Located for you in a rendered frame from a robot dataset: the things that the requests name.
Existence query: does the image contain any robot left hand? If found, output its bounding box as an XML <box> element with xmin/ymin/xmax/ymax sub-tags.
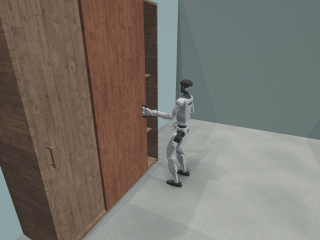
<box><xmin>141</xmin><ymin>107</ymin><xmax>157</xmax><ymax>116</ymax></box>

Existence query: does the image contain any wardrobe door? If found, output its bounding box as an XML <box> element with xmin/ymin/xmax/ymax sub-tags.
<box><xmin>77</xmin><ymin>0</ymin><xmax>148</xmax><ymax>211</ymax></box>
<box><xmin>0</xmin><ymin>0</ymin><xmax>105</xmax><ymax>240</ymax></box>

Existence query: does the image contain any robot right hand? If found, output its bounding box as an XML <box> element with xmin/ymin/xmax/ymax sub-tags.
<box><xmin>170</xmin><ymin>120</ymin><xmax>179</xmax><ymax>130</ymax></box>

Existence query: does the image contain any left robot forearm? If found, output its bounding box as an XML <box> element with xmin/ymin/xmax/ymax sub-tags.
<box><xmin>150</xmin><ymin>110</ymin><xmax>172</xmax><ymax>120</ymax></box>

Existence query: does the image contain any robot left upper arm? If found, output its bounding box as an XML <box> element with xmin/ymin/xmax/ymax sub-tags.
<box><xmin>169</xmin><ymin>98</ymin><xmax>185</xmax><ymax>120</ymax></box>

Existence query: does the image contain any handle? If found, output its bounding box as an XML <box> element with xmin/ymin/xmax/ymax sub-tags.
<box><xmin>141</xmin><ymin>105</ymin><xmax>148</xmax><ymax>118</ymax></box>
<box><xmin>49</xmin><ymin>146</ymin><xmax>59</xmax><ymax>168</ymax></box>

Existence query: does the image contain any humanoid robot head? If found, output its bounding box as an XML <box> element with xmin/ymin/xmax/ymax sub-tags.
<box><xmin>180</xmin><ymin>79</ymin><xmax>193</xmax><ymax>99</ymax></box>

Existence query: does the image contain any left robot foot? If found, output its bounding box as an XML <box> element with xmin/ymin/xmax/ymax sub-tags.
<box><xmin>166</xmin><ymin>180</ymin><xmax>182</xmax><ymax>188</ymax></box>

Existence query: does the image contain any robot right upper arm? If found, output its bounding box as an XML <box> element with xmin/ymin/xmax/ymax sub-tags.
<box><xmin>190</xmin><ymin>96</ymin><xmax>194</xmax><ymax>116</ymax></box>

